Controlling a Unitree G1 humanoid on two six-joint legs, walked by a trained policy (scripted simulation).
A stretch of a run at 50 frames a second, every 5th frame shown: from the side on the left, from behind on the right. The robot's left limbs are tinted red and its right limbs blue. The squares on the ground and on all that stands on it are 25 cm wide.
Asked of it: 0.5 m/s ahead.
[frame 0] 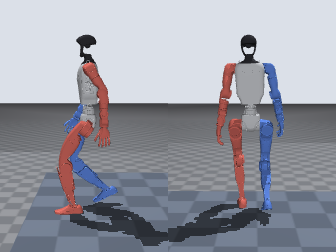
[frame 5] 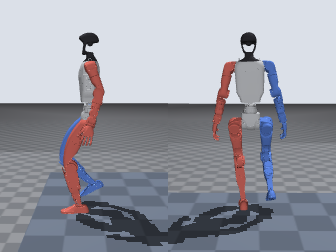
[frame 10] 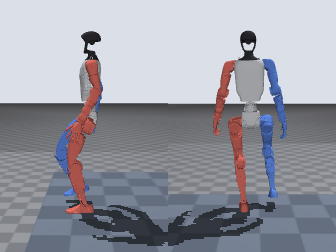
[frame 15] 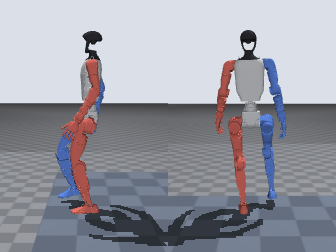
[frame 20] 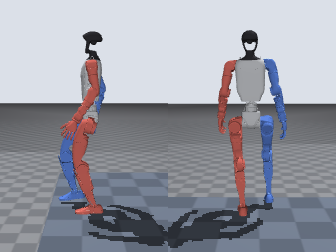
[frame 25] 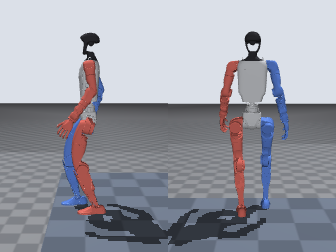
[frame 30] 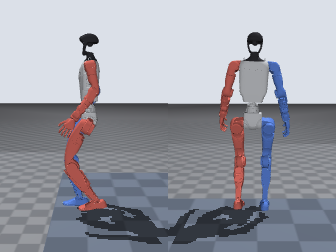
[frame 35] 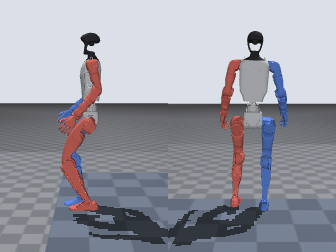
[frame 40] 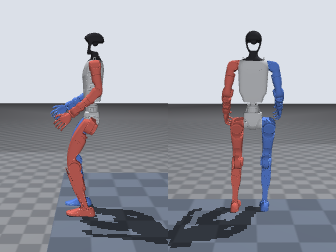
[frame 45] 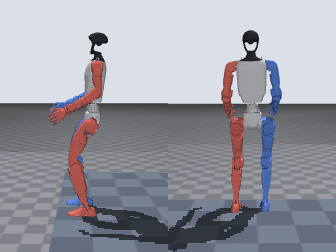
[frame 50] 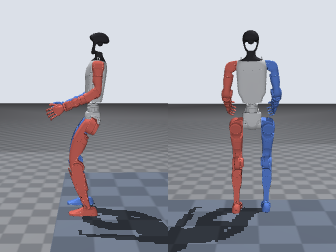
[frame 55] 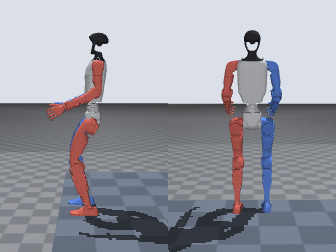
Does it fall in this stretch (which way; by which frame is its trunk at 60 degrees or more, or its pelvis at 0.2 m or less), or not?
no
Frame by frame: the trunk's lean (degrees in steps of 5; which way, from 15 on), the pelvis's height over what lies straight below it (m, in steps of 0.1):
0: 5, 0.7
5: 0, 0.8
10: 5, 0.8
15: 5, 0.8
20: 0, 0.8
25: 0, 0.8
30: 0, 0.8
35: 0, 0.8
40: 5, 0.8
45: 5, 0.8
50: 5, 0.8
55: 5, 0.8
